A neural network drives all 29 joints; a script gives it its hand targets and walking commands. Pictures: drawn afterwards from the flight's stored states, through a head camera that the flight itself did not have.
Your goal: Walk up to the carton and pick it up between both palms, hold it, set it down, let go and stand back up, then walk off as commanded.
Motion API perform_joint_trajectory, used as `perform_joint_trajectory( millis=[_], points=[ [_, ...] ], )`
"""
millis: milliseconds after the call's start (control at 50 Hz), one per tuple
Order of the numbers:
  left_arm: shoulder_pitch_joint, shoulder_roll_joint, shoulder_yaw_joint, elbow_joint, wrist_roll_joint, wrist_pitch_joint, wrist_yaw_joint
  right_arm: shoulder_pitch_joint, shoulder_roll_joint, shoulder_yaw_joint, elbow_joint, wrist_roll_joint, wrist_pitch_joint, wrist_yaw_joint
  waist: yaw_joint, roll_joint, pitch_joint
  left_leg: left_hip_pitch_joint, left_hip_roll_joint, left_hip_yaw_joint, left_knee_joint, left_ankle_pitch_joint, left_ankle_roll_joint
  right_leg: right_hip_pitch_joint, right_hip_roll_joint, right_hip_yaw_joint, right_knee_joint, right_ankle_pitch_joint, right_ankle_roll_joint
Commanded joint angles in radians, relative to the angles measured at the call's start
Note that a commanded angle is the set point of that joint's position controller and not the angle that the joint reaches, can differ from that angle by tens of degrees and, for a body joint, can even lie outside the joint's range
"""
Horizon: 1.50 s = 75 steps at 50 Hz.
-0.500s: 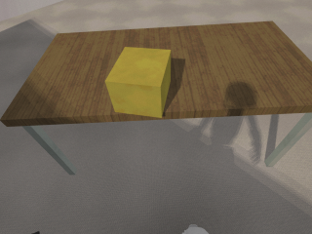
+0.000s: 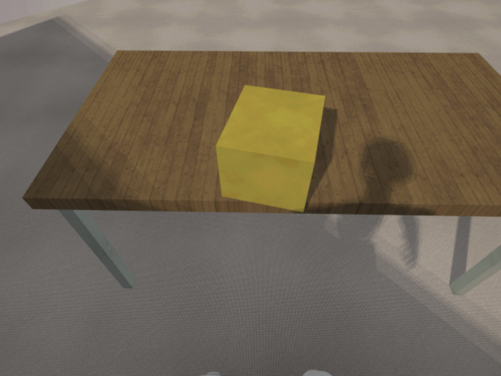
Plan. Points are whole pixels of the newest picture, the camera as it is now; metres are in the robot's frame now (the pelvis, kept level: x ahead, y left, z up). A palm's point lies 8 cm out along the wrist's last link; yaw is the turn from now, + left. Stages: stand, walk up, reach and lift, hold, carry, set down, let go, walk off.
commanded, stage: walk up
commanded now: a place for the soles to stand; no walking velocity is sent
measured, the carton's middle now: (273, 146) +0.62 -0.06 -0.02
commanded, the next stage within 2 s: none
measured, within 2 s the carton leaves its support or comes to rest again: neither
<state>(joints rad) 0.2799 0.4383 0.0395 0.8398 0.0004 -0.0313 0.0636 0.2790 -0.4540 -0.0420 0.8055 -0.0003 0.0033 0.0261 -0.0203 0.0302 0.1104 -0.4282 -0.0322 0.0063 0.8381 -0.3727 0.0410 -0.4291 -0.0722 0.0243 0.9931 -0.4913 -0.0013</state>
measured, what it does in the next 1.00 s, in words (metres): steps on the spot: right foot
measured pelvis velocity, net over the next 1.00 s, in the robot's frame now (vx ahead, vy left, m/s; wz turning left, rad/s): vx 0.01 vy -0.03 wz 0.00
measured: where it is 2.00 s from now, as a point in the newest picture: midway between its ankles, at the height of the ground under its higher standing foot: outside the picture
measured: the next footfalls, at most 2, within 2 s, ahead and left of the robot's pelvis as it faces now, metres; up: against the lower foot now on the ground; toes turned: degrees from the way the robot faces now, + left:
right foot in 0.32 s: +0.08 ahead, -0.14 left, +0.00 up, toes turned +1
right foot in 1.52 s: +0.25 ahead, -0.18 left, +0.00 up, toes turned +0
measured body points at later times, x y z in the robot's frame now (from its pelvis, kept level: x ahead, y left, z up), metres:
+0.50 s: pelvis +0.01 -0.03 +0.01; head +0.04 -0.05 +0.45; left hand +0.09 +0.31 -0.08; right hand +0.08 -0.36 -0.11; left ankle +0.04 +0.09 -0.69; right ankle +0.04 -0.15 -0.70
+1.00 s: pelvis +0.01 -0.03 +0.01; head +0.04 -0.04 +0.45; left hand +0.10 +0.31 -0.09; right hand +0.08 -0.36 -0.11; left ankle +0.03 +0.09 -0.70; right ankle +0.04 -0.14 -0.70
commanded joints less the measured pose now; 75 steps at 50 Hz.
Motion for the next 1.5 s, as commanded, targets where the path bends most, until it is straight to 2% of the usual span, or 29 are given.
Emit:
perform_joint_trajectory(
  millis=[0, 100, 260, 300, 340, 360, 500, 580, 600, 640, 700, 740, 800, 860, 900, 940, 960, 980, 1000, 1040, 1080, 1120, 1140, 1160, 1180, 1220, 1280, 1400, 1480],
  points=[
    [0.014, 0.222, 0.038, -0.021, -0.012, 0.000, -0.002, 0.012, -0.240, -0.092, -0.031, -0.026, -0.038, -0.041, -0.014, 0.070, -0.030, 0.214, 0.256, -0.449, -0.476, 0.112, -0.023, -0.258, 0.007, 0.078, 0.125, 0.045, -0.043],
    [-0.016, 0.176, 0.034, -0.025, -0.020, 0.006, -0.016, 0.035, -0.185, -0.069, -0.015, -0.013, -0.063, -0.064, -0.013, 0.016, -0.095, 0.312, 0.278, -0.380, -0.370, 0.626, -0.026, -0.150, 0.022, 0.089, -0.002, 0.033, -0.031],
    [-0.009, 0.180, 0.034, -0.013, -0.005, 0.000, -0.022, -0.097, -0.208, -0.058, -0.028, -0.016, -0.061, -0.056, 0.024, 0.046, -0.083, 0.150, 0.292, -0.406, -0.374, 0.257, 0.096, -0.023, 0.006, 0.040, -0.182, 0.024, -0.043],
    [0.046, 0.190, 0.051, 0.008, 0.012, -0.022, -0.026, -0.146, -0.190, -0.053, -0.039, -0.020, -0.051, -0.046, 0.062, 0.023, -0.123, 0.013, 0.229, -0.285, -0.271, 0.222, 0.085, 0.243, 0.020, 0.017, -0.420, 0.185, -0.049],
    [0.025, 0.262, 0.057, 0.003, 0.034, -0.046, -0.022, -0.082, -0.097, -0.034, -0.021, -0.015, -0.039, -0.040, 0.032, -0.235, -0.103, -0.155, 0.039, -0.090, -0.019, -0.057, -0.017, 0.253, -0.182, 0.470, -0.627, 0.078, -0.140],
    [-0.049, 0.315, 0.067, -0.030, 0.030, -0.041, -0.023, -0.088, -0.154, -0.044, 0.001, -0.013, -0.029, -0.040, 0.034, -0.229, -0.076, -0.109, 0.030, -0.051, 0.053, -0.195, -0.021, 0.148, -0.281, 0.561, -0.645, 0.043, -0.247],
    [-0.095, 0.243, 0.035, -0.051, 0.016, -0.032, -0.029, -0.011, -0.138, -0.049, 0.040, -0.016, -0.038, -0.021, -0.014, -0.184, -0.126, 0.157, 0.034, -0.025, -0.116, -0.015, 0.006, 0.012, -0.147, 0.321, -0.507, 0.208, -0.165],
    [-0.108, 0.179, 0.022, -0.050, -0.001, -0.027, -0.034, -0.082, -0.229, -0.053, 0.011, -0.017, -0.057, -0.032, 0.017, -0.019, -0.124, 0.125, 0.256, -0.378, -0.375, 0.022, 0.123, 0.014, 0.041, 0.094, -0.246, 0.190, -0.069],
    [-0.071, 0.187, 0.021, -0.038, -0.004, -0.024, -0.033, -0.110, -0.234, -0.048, 0.026, -0.020, -0.060, -0.026, 0.032, 0.028, -0.118, 0.085, 0.249, -0.342, -0.355, 0.013, 0.141, 0.081, 0.054, 0.042, -0.245, 0.147, -0.056],
    [-0.035, 0.216, 0.026, -0.023, 0.004, -0.033, -0.032, -0.147, -0.211, -0.045, 0.006, -0.010, -0.059, -0.023, 0.043, 0.033, -0.107, 0.056, 0.228, -0.292, -0.310, 0.058, 0.120, 0.130, 0.037, 0.070, -0.301, 0.212, -0.066],
    [-0.016, 0.290, 0.044, 0.007, 0.011, -0.057, -0.031, -0.138, -0.156, -0.033, 0.003, -0.012, -0.038, -0.022, 0.029, -0.185, -0.135, -0.003, 0.051, -0.069, -0.036, 0.001, 0.000, 0.188, -0.181, 0.440, -0.542, 0.299, -0.201],
    [-0.079, 0.289, 0.042, -0.025, 0.013, -0.046, -0.030, -0.085, -0.166, -0.046, 0.018, -0.020, -0.036, -0.022, 0.004, -0.160, -0.112, 0.029, 0.053, -0.063, -0.050, -0.138, 0.006, 0.123, -0.211, 0.456, -0.531, 0.269, -0.234],
    [-0.119, 0.230, 0.021, -0.052, 0.008, -0.040, -0.032, -0.033, -0.189, -0.050, 0.039, -0.028, -0.058, -0.025, -0.019, -0.041, -0.135, 0.238, 0.143, -0.204, -0.275, 0.156, 0.049, -0.017, -0.079, 0.246, -0.371, 0.365, -0.117],
    [-0.082, 0.197, 0.019, -0.035, -0.001, -0.029, -0.032, -0.107, -0.221, -0.056, 0.004, -0.014, -0.067, -0.020, 0.027, -0.001, -0.124, 0.158, 0.300, -0.399, -0.380, 0.140, 0.167, 0.038, 0.046, 0.008, -0.232, 0.093, -0.038],
    [-0.021, 0.206, 0.022, -0.010, 0.009, -0.046, -0.034, -0.162, -0.209, -0.042, 0.000, -0.015, -0.058, -0.022, 0.068, -0.008, -0.145, 0.054, 0.214, -0.259, -0.283, 0.174, 0.101, 0.176, 0.021, 0.081, -0.377, 0.250, -0.067],
    [-0.001, 0.266, 0.038, -0.005, 0.021, -0.058, -0.035, -0.165, -0.139, -0.039, -0.016, -0.002, -0.038, -0.025, 0.048, -0.186, -0.118, -0.033, 0.061, -0.080, -0.026, 0.069, 0.009, 0.215, -0.150, 0.401, -0.541, 0.350, -0.165],
    [-0.016, 0.302, 0.042, -0.011, 0.011, -0.057, -0.029, -0.134, -0.157, -0.033, 0.006, -0.006, -0.032, -0.029, 0.036, -0.137, -0.126, -0.027, 0.045, -0.047, 0.009, -0.039, -0.013, 0.206, -0.209, 0.478, -0.550, 0.363, -0.223],
    [0.062, 0.322, 0.078, -0.029, 0.021, -0.051, -0.064, -0.066, -0.197, -0.064, -0.019, -0.012, -0.064, -0.011, 0.057, -0.270, -0.157, -0.107, -0.009, 0.014, 0.073, -0.285, 0.032, 0.262, -0.210, 0.498, -0.590, -0.084, -0.268],
    [0.087, 0.336, 0.082, -0.026, 0.023, -0.045, -0.068, -0.093, -0.211, -0.070, -0.026, -0.028, -0.067, -0.002, 0.082, -0.237, -0.061, -0.206, 0.022, -0.024, 0.119, -0.313, 0.030, 0.219, -0.247, 0.617, -0.686, -0.355, -0.293],
    [0.051, 0.332, 0.087, -0.047, 0.038, -0.041, -0.077, -0.068, -0.206, -0.078, -0.010, -0.032, -0.081, 0.008, 0.071, -0.220, -0.015, -0.238, 0.056, -0.037, 0.072, -0.292, 0.022, 0.240, -0.266, 0.642, -0.710, -0.433, -0.303],
    [0.029, 0.325, 0.082, -0.061, 0.034, -0.036, -0.085, -0.029, -0.203, -0.086, 0.000, -0.019, -0.095, 0.007, 0.051, -0.241, -0.026, -0.143, 0.060, -0.009, -0.030, -0.244, 0.018, 0.169, -0.234, 0.537, -0.684, -0.356, -0.284],
    [-0.104, 0.258, 0.060, -0.085, 0.033, -0.020, -0.099, 0.215, -0.211, -0.106, 0.085, -0.014, -0.116, 0.004, -0.087, -0.164, -0.104, 0.387, 0.015, 0.029, -0.269, -0.147, 0.020, -0.183, -0.059, 0.214, -0.410, -0.316, -0.176],
    [-0.176, 0.140, 0.028, -0.129, 0.023, -0.015, -0.095, 0.363, -0.292, -0.132, 0.104, -0.023, -0.132, -0.013, -0.200, 0.181, -0.123, 0.593, 0.223, -0.471, -0.523, -0.394, 0.033, -0.460, 0.135, 0.124, -0.010, -0.153, -0.085],
    [-0.144, 0.143, 0.022, -0.131, 0.020, -0.014, -0.082, 0.304, -0.368, -0.143, 0.060, -0.028, -0.136, -0.025, -0.161, 0.200, -0.076, 0.554, 0.423, -0.828, -0.647, -0.386, 0.072, -0.593, 0.175, 0.121, 0.155, -0.107, -0.038],
    [-0.206, 0.255, 0.037, -0.109, 0.024, -0.012, -0.079, 0.221, -0.352, -0.130, 0.053, -0.013, -0.123, -0.030, -0.143, -0.045, -0.019, 0.498, 0.427, -0.822, -0.654, -0.415, 0.055, -0.559, 0.124, 0.174, 0.191, -0.023, -0.034],
    [-0.095, 0.242, 0.042, -0.054, 0.008, -0.020, -0.088, 0.123, -0.330, -0.113, 0.054, -0.017, -0.127, -0.044, -0.051, -0.005, -0.023, 0.424, 0.374, -0.582, -0.571, -0.121, 0.036, -0.458, 0.073, 0.149, 0.184, 0.095, -0.039],
    [-0.025, 0.225, 0.046, -0.047, 0.009, -0.020, -0.092, 0.126, -0.282, -0.090, 0.045, -0.006, -0.127, -0.049, -0.029, -0.007, -0.083, 0.483, 0.347, -0.409, -0.429, 0.390, 0.067, -0.363, 0.043, 0.106, 0.089, 0.120, -0.034],
    [-0.131, 0.187, 0.032, -0.097, 0.011, -0.031, -0.110, 0.035, -0.286, -0.094, 0.009, -0.010, -0.118, -0.034, -0.044, 0.113, 0.000, 0.285, 0.297, -0.241, -0.425, 0.391, 0.186, -0.220, -0.011, -0.041, -0.171, 0.219, -0.032],
    [0.095, 0.199, 0.074, -0.024, 0.010, -0.056, -0.099, -0.075, -0.255, -0.078, -0.032, -0.006, -0.101, -0.021, 0.086, 0.024, -0.104, 0.041, 0.232, -0.094, -0.157, 0.445, 0.137, 0.287, 0.078, -0.141, -0.346, 0.316, -0.048]
  ],
)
